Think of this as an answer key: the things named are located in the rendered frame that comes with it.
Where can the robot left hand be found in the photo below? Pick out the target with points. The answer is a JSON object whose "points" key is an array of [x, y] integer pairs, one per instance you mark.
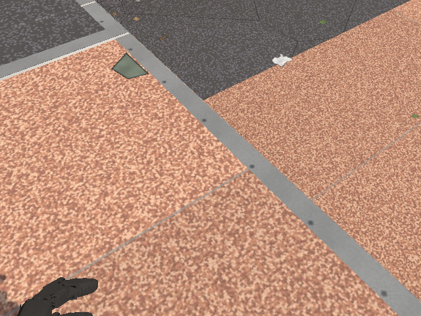
{"points": [[55, 294]]}

